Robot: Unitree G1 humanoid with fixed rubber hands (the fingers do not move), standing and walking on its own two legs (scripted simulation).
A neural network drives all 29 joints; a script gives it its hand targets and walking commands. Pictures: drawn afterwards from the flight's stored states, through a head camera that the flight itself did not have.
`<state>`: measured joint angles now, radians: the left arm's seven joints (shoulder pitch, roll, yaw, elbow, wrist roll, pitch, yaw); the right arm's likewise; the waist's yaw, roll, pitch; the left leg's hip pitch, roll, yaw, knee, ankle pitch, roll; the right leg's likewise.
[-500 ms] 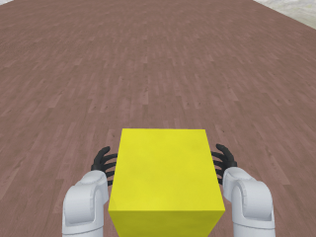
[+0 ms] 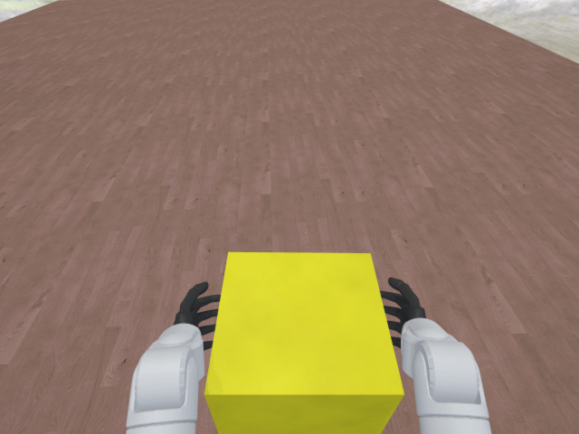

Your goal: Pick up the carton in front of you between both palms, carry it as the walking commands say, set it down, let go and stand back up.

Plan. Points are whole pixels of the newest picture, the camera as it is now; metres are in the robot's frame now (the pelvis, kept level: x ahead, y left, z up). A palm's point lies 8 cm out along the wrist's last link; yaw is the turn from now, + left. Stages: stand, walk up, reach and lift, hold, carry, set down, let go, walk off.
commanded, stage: carry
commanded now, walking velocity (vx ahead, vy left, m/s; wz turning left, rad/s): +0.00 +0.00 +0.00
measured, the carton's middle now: (298, 358) +0.27 +0.00 -0.02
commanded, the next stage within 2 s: hold in 0.72 s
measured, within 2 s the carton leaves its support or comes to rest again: neither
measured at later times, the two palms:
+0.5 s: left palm (194, 336) +0.28 +0.15 +0.04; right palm (406, 330) +0.28 -0.15 +0.04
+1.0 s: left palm (168, 365) +0.23 +0.17 +0.04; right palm (392, 344) +0.26 -0.12 +0.04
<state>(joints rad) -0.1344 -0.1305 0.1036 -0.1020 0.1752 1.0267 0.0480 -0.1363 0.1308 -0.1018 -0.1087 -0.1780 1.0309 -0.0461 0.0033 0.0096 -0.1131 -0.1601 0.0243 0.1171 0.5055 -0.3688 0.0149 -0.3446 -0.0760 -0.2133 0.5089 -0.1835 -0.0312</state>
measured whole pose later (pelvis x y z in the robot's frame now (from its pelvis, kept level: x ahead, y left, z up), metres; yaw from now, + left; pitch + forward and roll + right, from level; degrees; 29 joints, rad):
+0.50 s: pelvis -0.02 +0.00 +0.00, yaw +0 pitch +2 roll +0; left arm -0.23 -0.14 0.18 0.18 0.24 0.70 0.02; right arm -0.23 0.15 -0.18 0.17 -0.24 0.71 -0.02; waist 0.00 0.01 -0.08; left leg -0.20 0.02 0.12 0.53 -0.35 0.02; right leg -0.38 -0.08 -0.21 0.51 -0.16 -0.04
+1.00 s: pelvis -0.03 +0.00 +0.01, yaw +4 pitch -7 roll +0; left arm -0.20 -0.14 0.18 0.20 0.23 0.68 0.01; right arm -0.19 0.14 -0.14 0.15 -0.25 0.72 -0.04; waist 0.01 0.05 0.07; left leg -0.02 -0.01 0.02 0.42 -0.28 0.02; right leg -0.15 -0.03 -0.08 0.37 -0.10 -0.01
